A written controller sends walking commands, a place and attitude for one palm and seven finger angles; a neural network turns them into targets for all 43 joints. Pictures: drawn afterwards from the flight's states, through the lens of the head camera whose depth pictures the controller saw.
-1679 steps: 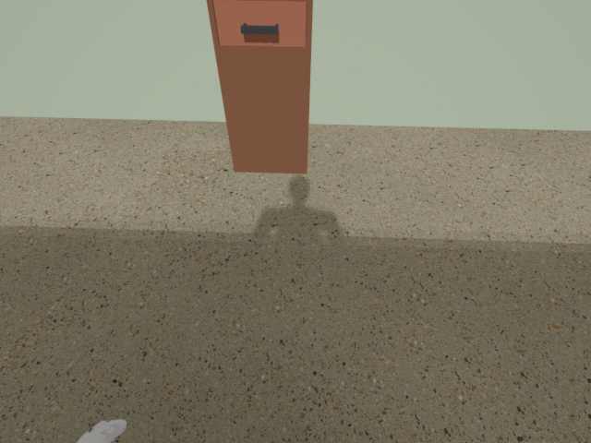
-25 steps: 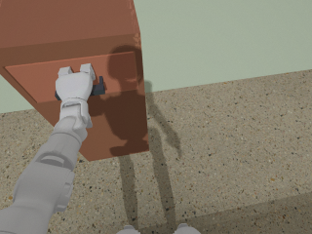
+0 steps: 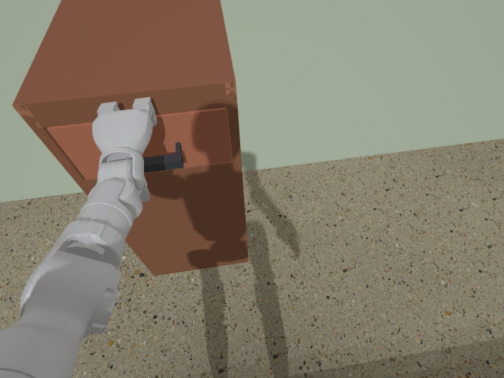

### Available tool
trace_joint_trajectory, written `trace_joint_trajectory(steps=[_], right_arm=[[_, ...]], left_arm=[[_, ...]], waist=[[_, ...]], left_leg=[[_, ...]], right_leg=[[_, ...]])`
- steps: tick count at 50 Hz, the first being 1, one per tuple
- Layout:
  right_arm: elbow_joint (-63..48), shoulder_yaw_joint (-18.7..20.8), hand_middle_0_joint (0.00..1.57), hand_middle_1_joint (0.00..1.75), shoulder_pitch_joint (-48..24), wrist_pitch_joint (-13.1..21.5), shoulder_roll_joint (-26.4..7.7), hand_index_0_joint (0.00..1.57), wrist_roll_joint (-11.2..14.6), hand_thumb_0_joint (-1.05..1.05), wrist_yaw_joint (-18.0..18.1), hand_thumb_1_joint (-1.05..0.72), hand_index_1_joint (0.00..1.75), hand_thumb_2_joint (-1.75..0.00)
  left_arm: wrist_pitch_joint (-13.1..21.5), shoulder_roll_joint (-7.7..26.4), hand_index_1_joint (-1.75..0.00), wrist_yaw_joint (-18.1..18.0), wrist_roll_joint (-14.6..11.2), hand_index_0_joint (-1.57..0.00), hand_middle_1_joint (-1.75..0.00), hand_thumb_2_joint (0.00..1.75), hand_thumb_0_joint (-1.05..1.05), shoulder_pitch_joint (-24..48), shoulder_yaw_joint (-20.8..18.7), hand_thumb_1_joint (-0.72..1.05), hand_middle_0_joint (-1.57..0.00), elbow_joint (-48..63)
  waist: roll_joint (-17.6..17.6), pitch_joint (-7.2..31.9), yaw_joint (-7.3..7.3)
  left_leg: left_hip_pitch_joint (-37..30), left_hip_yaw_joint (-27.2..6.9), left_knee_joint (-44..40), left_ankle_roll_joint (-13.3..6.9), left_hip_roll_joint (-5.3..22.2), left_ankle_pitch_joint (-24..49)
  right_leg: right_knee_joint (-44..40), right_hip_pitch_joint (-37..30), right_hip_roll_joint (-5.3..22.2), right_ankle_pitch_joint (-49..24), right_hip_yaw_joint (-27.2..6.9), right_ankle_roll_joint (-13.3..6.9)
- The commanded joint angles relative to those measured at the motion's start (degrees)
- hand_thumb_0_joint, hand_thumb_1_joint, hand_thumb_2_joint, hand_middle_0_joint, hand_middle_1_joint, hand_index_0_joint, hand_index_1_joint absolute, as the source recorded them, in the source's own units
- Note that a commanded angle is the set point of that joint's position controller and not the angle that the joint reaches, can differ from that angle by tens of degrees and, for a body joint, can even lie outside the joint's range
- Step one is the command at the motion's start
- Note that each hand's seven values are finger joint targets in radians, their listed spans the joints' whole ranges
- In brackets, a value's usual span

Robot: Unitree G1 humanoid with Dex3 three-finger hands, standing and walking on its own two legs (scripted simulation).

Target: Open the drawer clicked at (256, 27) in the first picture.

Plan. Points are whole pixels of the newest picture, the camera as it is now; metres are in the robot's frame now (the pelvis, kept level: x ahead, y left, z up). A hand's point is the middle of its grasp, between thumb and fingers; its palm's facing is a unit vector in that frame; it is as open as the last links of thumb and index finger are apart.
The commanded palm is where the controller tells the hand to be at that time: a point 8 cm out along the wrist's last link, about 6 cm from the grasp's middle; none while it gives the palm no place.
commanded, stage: lift the hand off the handle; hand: left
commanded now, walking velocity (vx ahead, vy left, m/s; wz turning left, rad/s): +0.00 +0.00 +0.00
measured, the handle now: (149, 157) +0.55 +0.20 -0.02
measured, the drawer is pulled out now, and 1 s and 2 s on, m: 0.00 0.00 0.00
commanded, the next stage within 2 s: draw the hand back to the body in 0.58 s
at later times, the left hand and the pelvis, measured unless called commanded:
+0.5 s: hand (117, 123) +0.49 +0.20 +0.13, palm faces +0.03 -0.01 -1.00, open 13.8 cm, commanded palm +0.47 +0.19 +0.18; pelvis +0.01 +0.00 +0.01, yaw +0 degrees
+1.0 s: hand (98, 158) +0.42 +0.21 +0.13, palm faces +0.07 -0.04 -1.00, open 13.8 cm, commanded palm +0.38 +0.21 +0.19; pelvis +0.02 +0.00 +0.02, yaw +0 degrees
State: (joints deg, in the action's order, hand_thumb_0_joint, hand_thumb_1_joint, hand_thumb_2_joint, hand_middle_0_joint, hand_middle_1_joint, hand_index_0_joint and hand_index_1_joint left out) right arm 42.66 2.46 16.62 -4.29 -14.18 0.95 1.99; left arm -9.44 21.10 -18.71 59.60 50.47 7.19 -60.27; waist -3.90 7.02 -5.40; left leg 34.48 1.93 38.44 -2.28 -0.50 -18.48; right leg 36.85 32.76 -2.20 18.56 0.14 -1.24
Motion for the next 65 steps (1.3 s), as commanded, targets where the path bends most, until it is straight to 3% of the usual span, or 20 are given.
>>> trace_joint_trajectory(steps=[1, 3, 10, 16, 19, 21, 23, 29, 31, 34, 37, 38, 41, 45, 50, 57, 59, 61, 64, 65], right_arm=[[-4.3, 2.3, 0.2, 0.3, 4.0, 1.2, -8.3, 0.2, 0.4, 0.0, 0.7, -0.9, 0.3, -0.9], [-4.6, 2.1, 0.2, 0.3, 4.0, 1.2, -8.6, 0.2, 0.6, 0.0, 1.1, -0.9, 0.3, -0.9], [-5.5, 2.1, 0.2, 0.3, 3.9, 1.9, -8.2, 0.2, 0.4, 0.0, 1.2, -0.9, 0.3, -0.9], [-5.0, 1.8, 0.2, 0.3, 2.2, 1.8, -8.6, 0.2, 0.9, 0.0, 1.0, -0.9, 0.3, -0.9], [-4.9, 2.0, 0.2, 0.3, 2.1, 1.8, -8.5, 0.2, 1.1, 0.0, 0.7, -0.9, 0.3, -0.9], [-5.1, 2.0, 0.2, 0.3, 1.7, 1.5, -8.9, 0.2, 1.1, 0.0, 1.0, -0.9, 0.3, -0.9], [-5.4, 2.0, 0.2, 0.3, 1.2, 1.5, -8.5, 0.2, 1.3, 0.0, 1.1, -0.9, 0.3, -0.9], [-5.6, 1.7, 0.2, 0.3, 0.7, 1.1, -8.7, 0.2, 1.4, 0.0, 0.9, -0.9, 0.3, -0.9], [-5.8, 1.6, 0.2, 0.3, 0.4, 0.9, -9.1, 0.2, 1.2, 0.0, 1.1, -0.9, 0.3, -0.9], [-6.1, 1.1, 0.2, 0.3, -0.1, 0.9, -8.3, 0.2, 1.3, 0.0, 1.0, -0.9, 0.3, -0.9], [-8.0, 1.6, 0.2, 0.3, -1.0, 1.1, -7.8, 0.2, 0.7, 0.0, 0.7, -0.9, 0.3, -0.9], [-8.8, 1.6, 0.2, 0.3, -1.6, 1.2, -7.2, 0.2, 0.7, 0.0, 0.5, -0.9, 0.3, -0.9], [-9.4, 1.9, 0.2, 0.3, -3.7, 0.9, -7.5, 0.2, 0.9, 0.0, -0.2, -0.9, 0.3, -0.9], [-10.3, 1.3, 0.2, 0.3, -8.5, 0.4, -7.6, 0.2, 1.9, 0.0, -0.7, -0.9, 0.3, -0.9], [-11.1, 0.2, 0.2, 0.3, -13.8, -0.5, -7.7, 0.2, 2.7, 0.0, 1.0, -0.9, 0.3, -0.9], [-12.9, -0.9, 0.2, 0.3, -16.6, 0.2, -5.9, 0.2, 1.7, 0.0, 2.4, -0.9, 0.3, -0.9], [-12.7, -1.1, 0.2, 0.3, -17.3, 0.6, -5.7, 0.2, 1.6, 0.0, 2.4, -0.9, 0.3, -0.9], [-12.8, -1.2, 0.2, 0.3, -18.0, 0.5, -5.9, 0.2, 1.3, 0.0, 2.2, -0.9, 0.3, -0.9], [-12.5, -1.6, 0.2, 0.3, -19.4, 0.9, -5.3, 0.2, 1.2, 0.0, 1.8, -0.9, 0.3, -0.9], [-17.0, -2.8, 0.2, 0.3, -14.5, 2.2, -2.1, 0.2, 2.0, 0.0, 1.8, -0.9, 0.3, -0.9]], left_arm=[[0.1, 10.3, -1.2, 1.1, -0.4, -0.3, -1.2, 0.3, 0.0, 28.5, -0.6, -0.5, -0.3, 10.8], [0.6, 13.1, -1.2, 2.5, -0.4, -0.3, -1.2, 0.3, 0.0, 26.9, -2.3, -0.5, -0.3, 10.2], [4.7, 16.0, -1.2, 3.6, 0.1, -0.3, -1.2, 0.3, 0.0, 27.2, -4.9, -0.5, -0.3, 17.0], [1.7, 18.7, -1.2, 3.0, -0.1, -0.3, -1.2, 0.3, 0.0, 28.2, -6.5, -0.5, -0.3, 15.0], [0.6, 15.3, -1.2, 4.6, -0.6, -0.3, -1.2, 0.3, 0.0, 30.2, -3.2, -0.5, -0.3, 16.8], [0.6, 17.4, -1.2, 6.4, -0.8, -0.3, -1.2, 0.3, 0.0, 31.0, -4.1, -0.5, -0.3, 17.9], [0.6, 13.1, -1.2, 8.3, -1.5, -0.3, -1.2, 0.3, 0.0, 31.0, -0.6, -0.5, -0.3, 18.4], [2.4, 10.1, -1.2, 12.1, -2.2, -0.3, -1.2, 0.3, 0.0, 26.1, 1.1, -0.5, -0.3, 16.7], [3.6, 14.8, -1.2, 12.2, -2.2, -0.3, -1.2, 0.3, 0.0, 25.4, -2.8, -0.5, -0.3, 17.6], [4.3, 13.9, -1.2, 10.7, -1.2, -0.3, -1.2, 0.3, 0.0, 28.4, -1.8, -0.5, -0.3, 18.7], [5.8, 18.4, -1.2, 8.2, -0.4, -0.3, -1.2, 0.3, 0.0, 22.7, -7.2, -0.5, -0.3, 25.3], [5.9, 15.4, -1.2, 7.7, -0.7, -0.3, -1.2, 0.3, 0.0, 21.3, -5.3, -0.5, -0.3, 27.9], [3.6, 17.3, -1.2, 6.4, -1.1, -0.3, -1.2, 0.3, 0.0, 12.6, -8.3, -0.5, -0.3, 32.2], [-1.4, 14.9, -1.2, 7.1, -2.6, -0.3, -1.2, 0.3, 0.0, 5.1, -6.1, -0.5, -0.3, 38.2], [-4.9, 14.2, -1.2, 12.5, -3.8, -0.3, -1.2, 0.3, 0.0, 1.5, -2.7, -0.5, -0.3, 43.1], [2.2, 14.5, -1.2, 17.0, -5.4, -0.3, -1.2, 0.3, 0.0, -6.9, -2.5, -0.5, -0.3, 56.5], [3.8, 14.5, -1.2, 16.6, -5.8, -0.3, -1.2, 0.3, 0.0, -10.0, -3.9, -0.5, -0.3, 58.2], [4.6, 18.1, -1.2, 15.5, -5.8, -0.3, -1.2, 0.3, 0.0, -12.9, -7.8, -0.5, -0.3, 60.8], [3.9, 17.6, -1.2, 13.8, -5.7, -0.3, -1.2, 0.3, 0.0, -17.8, -9.3, -0.5, -0.3, 62.4], [8.2, 1.8, -1.18, 14.3, -47.2, -0.3, -1.18, 0.32, 0.0, -13.0, -10.7, -0.47, -0.3, 63.2]], waist=[[3.4, 21.1, -2.02], [5.1, 20.3, -1.48], [2.3, 22.9, 0.65], [4.6, 20.2, 0.8], [2.2, 21.8, 0.29], [2.9, 23.7, 0.41], [3.1, 21.8, -0.31], [5.0, 17.1, 0.28], [5.9, 18.4, 1.34], [4.0, 16.4, 1.01], [0.8, 24.6, 4.88], [0.4, 25.7, 5.11], [3.0, 27.0, 6.76], [5.7, 20.2, 7.0], [6.7, 12.7, 6.14], [1.6, 13.1, 7.3], [2.6, 11.2, 7.98], [0.7, 11.5, 9.23], [2.5, 9.7, 10.17], [9.1, 0.4, 3.73]], left_leg=[[-16.2, -0.7, -3.6, -0.2, -0.7, 18.7], [-15.2, -0.7, -4.1, -0.3, -0.8, 17.6], [-18.3, -0.5, -5.0, -0.1, -0.8, 22.7], [-17.0, 0.0, -7.0, -0.1, -0.7, 20.9], [-20.6, 0.1, -7.2, 0.0, -0.7, 23.2], [-21.7, -0.1, -7.4, -0.1, -0.7, 24.8], [-22.9, -0.2, -7.6, -0.3, -0.7, 24.9], [-23.1, -0.8, -8.3, -0.1, -0.6, 25.0], [-22.1, -0.4, -8.4, -0.1, -0.7, 25.0], [-20.7, -0.6, -8.6, 0.1, -0.8, 23.1], [-24.1, -0.4, -8.1, 0.3, -0.7, 28.8], [-25.3, -0.4, -7.7, 0.3, -0.7, 31.7], [-26.1, -0.4, -7.9, 0.7, -0.2, 36.9], [-24.4, 0.6, -10.3, 0.3, -0.4, 31.7], [-24.7, 0.2, -12.9, -0.4, -1.2, 23.1], [-29.5, -1.3, -13.1, -0.2, -1.6, 23.9], [-28.9, -1.5, -13.3, 0.1, -1.6, 23.7], [-28.9, -1.5, -13.9, 0.6, -1.6, 24.3], [-28.3, -1.4, -14.3, 0.9, -1.5, 24.7], [-33.9, 0.5, -14.8, -0.8, 0.2, 18.7]], right_leg=[[-5.5, -9.2, -1.1, -18.9, -0.2, 0.0], [-5.9, -10.3, -1.0, -18.9, -0.5, 0.3], [-5.9, -13.5, -1.0, -23.2, -0.6, -0.1], [-7.7, -15.7, -0.7, -22.2, -0.9, 0.0], [-7.9, -15.2, -0.8, -23.5, -0.5, 0.0], [-8.3, -17.5, -0.6, -25.3, -0.7, 0.0], [-8.8, -16.2, -0.6, -25.4, -0.4, 0.2], [-9.6, -13.5, -0.6, -23.6, 0.3, 0.0], [-9.5, -16.3, -0.3, -25.1, -0.3, -0.1], [-9.0, -14.2, -0.4, -22.8, -0.1, -0.3], [-7.5, -19.2, -0.5, -26.1, -0.4, -0.8], [-7.2, -19.9, -0.5, -28.0, -0.2, -0.8], [-7.6, -23.3, -0.6, -31.9, -0.1, -0.6], [-9.5, -24.6, -0.4, -31.7, -0.1, -0.3], [-12.6, -23.2, -0.1, -24.2, -0.2, 0.0], [-13.1, -23.7, 0.0, -21.8, -0.2, -0.5], [-13.4, -23.4, 0.0, -21.5, -0.1, -0.5], [-13.6, -24.9, 0.0, -21.4, -0.3, -0.7], [-13.7, -25.6, 0.1, -22.1, 0.0, -0.7], [-18.3, -23.0, -0.2, -20.6, 1.3, -0.2]])
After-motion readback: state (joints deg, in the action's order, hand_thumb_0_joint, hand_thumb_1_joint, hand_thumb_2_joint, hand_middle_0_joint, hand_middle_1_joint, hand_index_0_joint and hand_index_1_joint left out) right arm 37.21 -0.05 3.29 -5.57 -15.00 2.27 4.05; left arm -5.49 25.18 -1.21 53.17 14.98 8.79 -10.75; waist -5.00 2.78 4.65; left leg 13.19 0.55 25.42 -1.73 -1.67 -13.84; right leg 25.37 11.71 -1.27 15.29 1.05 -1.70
